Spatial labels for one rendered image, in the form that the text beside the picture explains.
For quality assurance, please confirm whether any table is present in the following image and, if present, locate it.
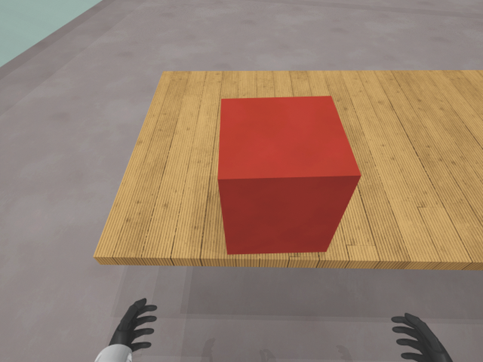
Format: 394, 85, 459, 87
93, 70, 483, 270

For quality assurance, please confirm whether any carton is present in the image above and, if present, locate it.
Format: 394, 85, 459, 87
217, 96, 361, 255

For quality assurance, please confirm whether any robot right hand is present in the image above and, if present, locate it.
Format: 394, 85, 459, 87
391, 313, 453, 362

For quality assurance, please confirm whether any robot left hand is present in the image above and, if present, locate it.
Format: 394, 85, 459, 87
109, 298, 157, 352

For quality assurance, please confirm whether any left robot forearm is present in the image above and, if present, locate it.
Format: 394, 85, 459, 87
94, 344, 133, 362

